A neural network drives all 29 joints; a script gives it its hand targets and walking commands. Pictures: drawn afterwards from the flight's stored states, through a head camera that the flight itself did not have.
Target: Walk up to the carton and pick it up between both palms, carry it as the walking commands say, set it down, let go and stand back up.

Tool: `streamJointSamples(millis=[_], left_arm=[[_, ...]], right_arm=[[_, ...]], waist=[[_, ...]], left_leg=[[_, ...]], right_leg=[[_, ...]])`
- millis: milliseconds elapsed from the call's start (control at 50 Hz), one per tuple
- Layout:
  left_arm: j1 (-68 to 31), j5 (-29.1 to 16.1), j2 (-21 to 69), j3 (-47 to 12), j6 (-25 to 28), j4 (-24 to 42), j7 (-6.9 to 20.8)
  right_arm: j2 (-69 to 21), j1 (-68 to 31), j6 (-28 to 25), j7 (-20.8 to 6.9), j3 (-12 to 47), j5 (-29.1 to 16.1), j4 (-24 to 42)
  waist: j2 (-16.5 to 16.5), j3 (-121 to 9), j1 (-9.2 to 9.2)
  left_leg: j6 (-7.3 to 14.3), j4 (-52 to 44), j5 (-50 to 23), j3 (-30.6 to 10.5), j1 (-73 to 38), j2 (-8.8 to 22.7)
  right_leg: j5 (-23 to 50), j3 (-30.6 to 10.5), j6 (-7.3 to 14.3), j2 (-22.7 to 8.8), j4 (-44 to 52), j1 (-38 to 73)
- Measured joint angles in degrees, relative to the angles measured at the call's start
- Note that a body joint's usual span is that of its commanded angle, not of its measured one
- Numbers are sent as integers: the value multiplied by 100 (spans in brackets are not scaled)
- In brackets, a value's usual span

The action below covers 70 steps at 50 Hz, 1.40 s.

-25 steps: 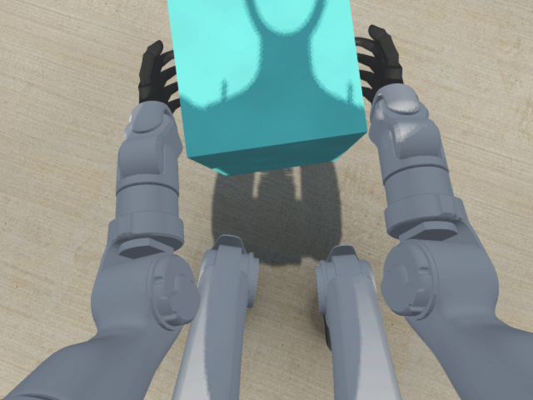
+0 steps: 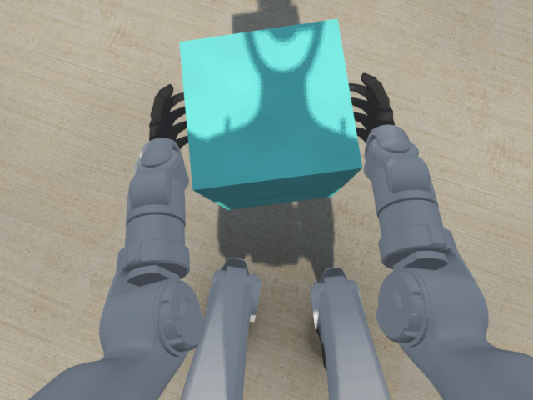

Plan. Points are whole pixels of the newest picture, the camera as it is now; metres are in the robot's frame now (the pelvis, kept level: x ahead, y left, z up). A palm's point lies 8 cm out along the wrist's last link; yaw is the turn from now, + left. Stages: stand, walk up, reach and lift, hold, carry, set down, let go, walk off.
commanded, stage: reach and lift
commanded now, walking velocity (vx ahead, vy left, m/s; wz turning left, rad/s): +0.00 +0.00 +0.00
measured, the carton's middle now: (271, 134) +0.50 +0.05 -0.13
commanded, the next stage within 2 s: none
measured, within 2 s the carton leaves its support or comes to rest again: neither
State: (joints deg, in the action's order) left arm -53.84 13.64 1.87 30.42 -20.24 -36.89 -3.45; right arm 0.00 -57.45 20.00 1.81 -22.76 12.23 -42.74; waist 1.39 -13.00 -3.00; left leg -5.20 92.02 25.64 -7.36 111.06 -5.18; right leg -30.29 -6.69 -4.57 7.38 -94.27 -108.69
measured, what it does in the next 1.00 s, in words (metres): rises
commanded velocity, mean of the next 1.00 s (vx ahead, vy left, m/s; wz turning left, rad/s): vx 0.00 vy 0.00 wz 0.00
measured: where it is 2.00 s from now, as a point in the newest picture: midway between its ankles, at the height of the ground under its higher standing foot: (279, 338)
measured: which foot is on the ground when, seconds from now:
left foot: down 0.00-1.00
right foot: down 0.00-1.00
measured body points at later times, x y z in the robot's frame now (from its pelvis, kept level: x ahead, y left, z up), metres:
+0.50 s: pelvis +0.02 +0.00 +0.06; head +0.23 +0.01 +0.46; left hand +0.45 +0.19 +0.00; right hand +0.48 -0.11 +0.00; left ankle +0.11 +0.14 -0.49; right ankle +0.08 -0.14 -0.49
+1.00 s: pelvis +0.05 +0.00 +0.13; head +0.21 +0.01 +0.55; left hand +0.43 +0.19 +0.08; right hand +0.47 -0.11 +0.08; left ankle +0.11 +0.14 -0.49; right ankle +0.08 -0.14 -0.49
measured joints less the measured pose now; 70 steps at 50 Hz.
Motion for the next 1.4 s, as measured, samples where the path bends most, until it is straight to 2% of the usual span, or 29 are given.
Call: streamJointSamples(millis=[660,1400], left_arm=[[1252,-24,348,-234,132,298,29],[2642,140,691,-543,127,826,177]], right_arm=[[-335,1331,-160,-57,167,0,354],[-740,2829,-229,-189,320,168,941]], waist=[[-26,-196,9],[-45,104,-49]], left_leg=[[93,-1609,-136,-81,-2141,25],[207,-4092,-738,-147,-5177,168]], right_leg=[[189,-91,112,-90,1656,2141],[852,-203,244,-260,4173,5158]])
